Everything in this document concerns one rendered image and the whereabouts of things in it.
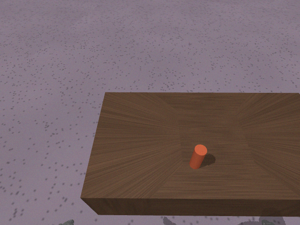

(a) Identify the can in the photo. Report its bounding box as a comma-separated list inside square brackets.
[189, 144, 207, 169]

